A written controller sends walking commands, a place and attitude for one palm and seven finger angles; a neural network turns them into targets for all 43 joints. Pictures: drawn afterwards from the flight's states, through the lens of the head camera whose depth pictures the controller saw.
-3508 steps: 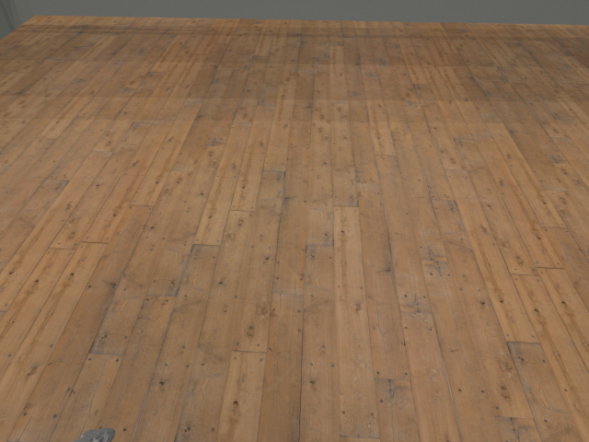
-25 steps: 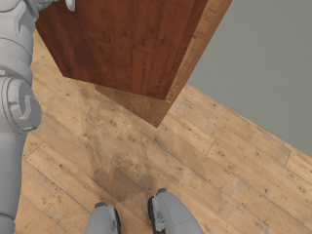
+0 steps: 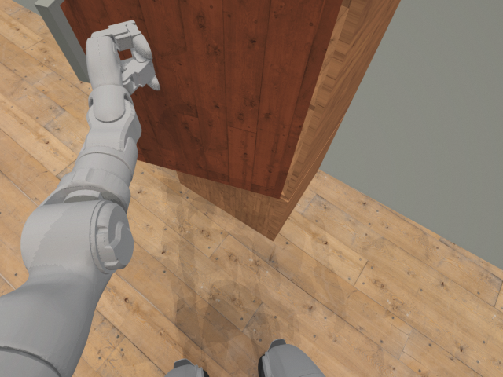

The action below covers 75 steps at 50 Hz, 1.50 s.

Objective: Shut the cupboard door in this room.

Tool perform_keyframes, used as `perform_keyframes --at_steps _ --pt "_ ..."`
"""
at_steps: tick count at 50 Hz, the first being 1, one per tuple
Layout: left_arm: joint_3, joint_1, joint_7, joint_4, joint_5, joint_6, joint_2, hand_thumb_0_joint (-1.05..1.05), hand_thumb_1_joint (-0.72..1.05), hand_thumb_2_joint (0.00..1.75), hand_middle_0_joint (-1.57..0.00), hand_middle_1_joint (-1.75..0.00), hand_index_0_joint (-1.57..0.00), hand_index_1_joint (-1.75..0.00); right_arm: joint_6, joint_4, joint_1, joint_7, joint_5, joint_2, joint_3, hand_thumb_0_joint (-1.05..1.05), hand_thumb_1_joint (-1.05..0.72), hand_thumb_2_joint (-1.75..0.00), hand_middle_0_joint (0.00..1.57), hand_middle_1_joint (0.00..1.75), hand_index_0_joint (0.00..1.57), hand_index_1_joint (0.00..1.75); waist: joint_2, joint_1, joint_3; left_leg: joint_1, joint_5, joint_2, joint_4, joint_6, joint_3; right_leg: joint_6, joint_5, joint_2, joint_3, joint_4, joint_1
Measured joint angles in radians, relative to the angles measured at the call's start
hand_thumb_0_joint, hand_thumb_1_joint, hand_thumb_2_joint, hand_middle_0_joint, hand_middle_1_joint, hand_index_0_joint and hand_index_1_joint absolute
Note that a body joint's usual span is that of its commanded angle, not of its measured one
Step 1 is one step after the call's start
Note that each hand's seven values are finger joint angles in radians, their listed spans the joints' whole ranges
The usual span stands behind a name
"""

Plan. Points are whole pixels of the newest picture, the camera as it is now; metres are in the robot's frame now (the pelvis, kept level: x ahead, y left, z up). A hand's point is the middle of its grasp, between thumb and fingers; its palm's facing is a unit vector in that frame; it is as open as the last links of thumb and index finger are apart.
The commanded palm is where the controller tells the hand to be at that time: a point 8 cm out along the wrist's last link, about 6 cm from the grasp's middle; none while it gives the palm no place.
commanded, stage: pull the fist back off the door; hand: left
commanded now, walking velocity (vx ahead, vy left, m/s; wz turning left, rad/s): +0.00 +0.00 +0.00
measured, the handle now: (76, 36) +0.65 +0.17 +0.12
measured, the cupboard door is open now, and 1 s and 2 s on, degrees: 17 17 17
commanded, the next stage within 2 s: draw the hand back to the body in 0.38 s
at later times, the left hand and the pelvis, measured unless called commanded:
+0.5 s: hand (150, 107) +0.48 +0.06 +0.13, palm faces +0.05 -1.00 -0.02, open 3.1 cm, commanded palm +0.46 +0.12 +0.12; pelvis -0.02 -0.01 +0.01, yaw +2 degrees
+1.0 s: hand (63, 184) +0.36 +0.14 +0.16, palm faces +0.05 -1.00 -0.02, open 3.1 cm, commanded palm +0.31 +0.19 +0.16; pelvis -0.02 +0.00 +0.03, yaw +1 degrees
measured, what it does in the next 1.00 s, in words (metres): stands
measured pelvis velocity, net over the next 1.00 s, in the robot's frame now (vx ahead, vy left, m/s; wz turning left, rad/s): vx -0.02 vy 0.00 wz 0.01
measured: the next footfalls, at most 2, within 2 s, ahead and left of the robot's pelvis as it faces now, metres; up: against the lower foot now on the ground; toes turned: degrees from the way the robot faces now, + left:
none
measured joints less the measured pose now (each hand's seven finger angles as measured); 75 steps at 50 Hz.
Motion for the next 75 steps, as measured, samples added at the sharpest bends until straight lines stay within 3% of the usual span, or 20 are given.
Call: perform_keyframes --at_steps 7,14,21,28,33,41,51,56,61,67,75 --pt "-0.081 0.139 -0.034 -0.091 -0.081 -0.012 -0.087 0.02 0.90 0.90 -1.29 -1.50 -1.30 -1.50 0.017 0.008 -0.040 -0.015 0.025 -0.019 -0.025 0.00 -0.91 -0.90 0.20 0.30 0.20 0.30 -0.020 0.064 0.007 0.094 0.015 -0.009 -0.052 -0.006 -0.011 -0.004 0.005 -0.006 -0.010 -0.044 0.097" --pt "-0.162 0.242 -0.029 -0.177 -0.092 -0.052 -0.169 0.02 0.90 0.90 -1.29 -1.50 -1.30 -1.50 0.009 0.013 -0.120 -0.028 0.039 -0.028 -0.041 0.00 -0.91 -0.90 0.20 0.30 0.20 0.30 -0.031 0.105 0.002 0.138 0.017 -0.018 -0.056 -0.008 -0.019 -0.006 -0.002 -0.015 -0.019 -0.040 0.142" --pt "-0.176 0.255 -0.015 -0.157 -0.100 -0.048 -0.188 0.02 0.90 0.90 -1.30 -1.50 -1.30 -1.50 0.002 0.002 -0.192 -0.047 0.052 -0.008 -0.022 0.00 -0.91 -0.90 0.20 0.30 0.20 0.30 -0.034 0.114 0.010 0.173 0.030 -0.024 -0.066 -0.008 -0.017 -0.006 0.004 -0.021 -0.017 -0.036 0.170" --pt "-0.131 0.177 -0.027 -0.067 -0.094 -0.053 -0.140 0.02 0.89 0.90 -1.30 -1.50 -1.30 -1.50 -0.008 0.008 -0.202 -0.054 0.053 0.013 0.006 0.00 -0.91 -0.90 0.20 0.30 0.20 0.30 -0.037 0.094 0.015 0.148 0.045 -0.025 -0.057 -0.009 -0.017 -0.009 0.015 -0.022 -0.017 -0.022 0.142" --pt "-0.091 0.290 -0.081 -0.185 -0.115 -0.062 -0.116 0.02 0.90 0.90 -1.30 -1.50 -1.30 -1.50 0.007 -0.003 -0.142 -0.059 0.064 0.009 -0.001 0.00 -0.91 -0.90 0.20 0.30 0.20 0.30 -0.030 0.111 0.011 0.182 0.051 -0.018 -0.084 -0.007 0.009 -0.007 0.028 -0.014 0.009 -0.040 0.161" --pt "-0.159 0.613 -0.143 -0.528 -0.195 0.028 -0.143 0.02 0.90 0.90 -1.29 -1.50 -1.30 -1.50 0.015 0.009 -0.093 -0.087 0.106 -0.005 -0.015 0.01 -0.91 -0.90 0.20 0.30 0.20 0.30 -0.018 0.164 0.024 0.336 0.070 -0.014 -0.169 -0.005 0.016 -0.003 0.056 -0.007 0.016 -0.136 0.318" --pt "-0.210 0.843 -0.206 -0.826 -0.235 0.152 -0.140 0.02 0.90 0.90 -1.27 -1.47 -1.27 -1.47 -0.033 -0.018 -0.240 -0.130 0.133 -0.011 0.000 0.01 -0.91 -0.90 0.20 0.30 0.20 0.30 -0.022 0.219 0.033 0.486 0.102 -0.028 -0.247 0.001 0.011 0.004 0.083 -0.018 0.011 -0.213 0.471" --pt "-0.275 0.998 -0.149 -1.018 -0.166 0.186 -0.102 0.02 0.90 0.90 -1.19 -1.39 -1.20 -1.39 -0.017 -0.057 -0.331 -0.156 0.132 0.006 0.015 0.01 -0.91 -0.90 0.20 0.30 0.20 0.30 -0.022 0.242 0.062 0.586 0.138 -0.039 -0.329 0.003 0.009 0.009 0.112 -0.026 0.009 -0.287 0.570" --pt "-0.289 1.121 -0.116 -1.150 -0.135 0.218 -0.085 0.02 0.89 0.90 -1.08 -1.26 -1.08 -1.26 -0.001 -0.078 -0.382 -0.170 0.125 0.021 0.039 0.01 -0.91 -0.90 0.20 0.30 0.20 0.30 -0.025 0.269 0.094 0.663 0.172 -0.045 -0.403 0.006 -0.002 0.011 0.145 -0.029 -0.002 -0.368 0.655" --pt "-0.254 1.254 -0.087 -1.301 -0.121 0.252 -0.059 0.02 0.89 0.90 -0.93 -1.09 -0.93 -1.09 -0.005 -0.076 -0.385 -0.172 0.108 0.034 0.057 0.01 -0.90 -0.90 0.20 0.30 0.20 0.30 -0.014 0.290 0.115 0.724 0.192 -0.051 -0.458 0.007 -0.010 0.014 0.167 -0.032 -0.010 -0.432 0.724" --pt "-0.161 1.424 -0.076 -1.462 -0.126 0.255 -0.025 0.02 0.89 0.90 -0.71 -0.85 -0.71 -0.86 -0.001 -0.044 -0.346 -0.167 0.097 0.041 0.061 0.01 -0.90 -0.90 0.20 0.30 0.21 0.30 0.002 0.298 0.118 0.758 0.192 -0.055 -0.483 0.010 -0.011 0.018 0.168 -0.036 -0.011 -0.459 0.759"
